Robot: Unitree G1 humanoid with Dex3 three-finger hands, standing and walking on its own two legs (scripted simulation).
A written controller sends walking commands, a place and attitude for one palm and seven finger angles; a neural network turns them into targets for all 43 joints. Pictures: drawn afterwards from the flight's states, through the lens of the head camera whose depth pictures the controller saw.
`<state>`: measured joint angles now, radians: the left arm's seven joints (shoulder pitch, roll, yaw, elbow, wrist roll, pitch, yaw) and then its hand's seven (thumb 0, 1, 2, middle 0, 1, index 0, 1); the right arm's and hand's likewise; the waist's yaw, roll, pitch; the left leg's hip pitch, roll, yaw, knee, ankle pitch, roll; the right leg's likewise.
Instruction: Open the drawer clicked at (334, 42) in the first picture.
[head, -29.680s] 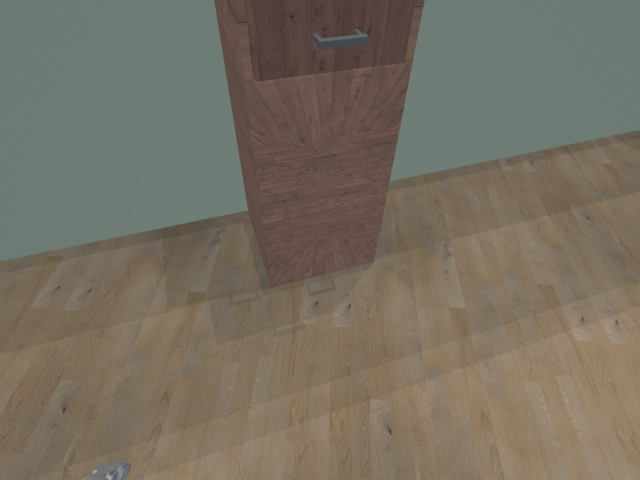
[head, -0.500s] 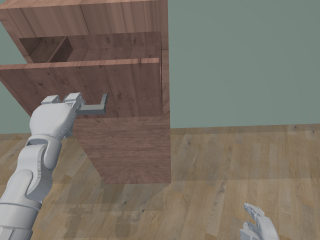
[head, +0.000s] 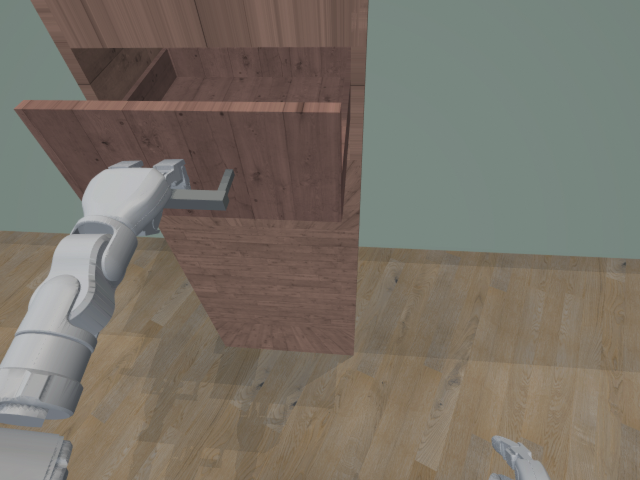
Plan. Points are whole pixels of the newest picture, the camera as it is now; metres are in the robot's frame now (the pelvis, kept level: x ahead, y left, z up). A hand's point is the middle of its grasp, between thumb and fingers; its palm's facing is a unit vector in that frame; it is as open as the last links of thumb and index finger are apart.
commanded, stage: pull the drawer open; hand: left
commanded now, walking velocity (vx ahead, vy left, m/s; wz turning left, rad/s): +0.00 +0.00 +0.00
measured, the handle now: (185, 187) +0.42 +0.22 +0.15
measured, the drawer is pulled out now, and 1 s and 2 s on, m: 0.15 0.17 0.23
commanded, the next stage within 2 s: none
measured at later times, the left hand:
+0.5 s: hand (149, 225) +0.38 +0.26 +0.12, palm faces -0.01 +0.00 -1.00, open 5.1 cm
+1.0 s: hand (141, 254) +0.33 +0.25 +0.12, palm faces +0.07 -0.06 -1.00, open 5.6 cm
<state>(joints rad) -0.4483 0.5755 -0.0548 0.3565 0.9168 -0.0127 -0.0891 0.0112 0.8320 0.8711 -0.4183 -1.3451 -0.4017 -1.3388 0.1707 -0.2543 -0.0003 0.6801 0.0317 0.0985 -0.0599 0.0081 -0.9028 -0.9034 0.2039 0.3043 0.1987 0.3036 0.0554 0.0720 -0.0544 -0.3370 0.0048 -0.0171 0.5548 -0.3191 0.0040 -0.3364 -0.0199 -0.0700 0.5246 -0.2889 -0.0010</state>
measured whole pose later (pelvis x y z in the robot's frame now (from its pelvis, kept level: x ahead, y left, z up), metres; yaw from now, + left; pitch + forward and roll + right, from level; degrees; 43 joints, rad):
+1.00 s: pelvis +0.01 +0.02 +0.00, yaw -2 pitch +4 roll -1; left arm -0.08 0.54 -0.02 -0.05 0.90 0.11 -0.01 0.02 0.81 0.84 -0.36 -1.35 -0.32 -1.32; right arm 0.11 -0.26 0.01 0.61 0.03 0.08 -0.01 0.01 -0.90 -0.90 0.20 0.30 0.20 0.30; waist 0.06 0.08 -0.06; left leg -0.26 0.00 0.03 0.51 -0.32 0.02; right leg -0.28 -0.03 -0.02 0.48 -0.28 0.02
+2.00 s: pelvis +0.01 +0.01 +0.00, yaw -3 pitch +3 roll -1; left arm 0.22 0.54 0.06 -0.29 0.86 0.10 0.00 0.02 0.80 0.82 -0.33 -1.34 -0.33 -1.31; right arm 0.10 -0.25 0.01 0.60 0.02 0.07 0.00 0.01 -0.90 -0.90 0.20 0.30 0.20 0.30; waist 0.06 0.10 -0.06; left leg -0.23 0.01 0.04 0.50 -0.32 0.02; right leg -0.25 -0.02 -0.01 0.48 -0.28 0.02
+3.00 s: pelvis +0.00 +0.01 +0.00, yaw -3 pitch +1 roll -1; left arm 0.52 0.53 0.12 -0.49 0.83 0.08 0.07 0.02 0.80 0.82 -0.31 -1.32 -0.34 -1.30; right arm 0.14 -0.28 0.01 0.60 0.01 0.05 -0.01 0.01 -0.90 -0.90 0.20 0.30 0.19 0.30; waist 0.06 0.10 -0.05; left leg -0.23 0.02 0.04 0.53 -0.33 0.01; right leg -0.25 -0.01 -0.01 0.50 -0.28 0.01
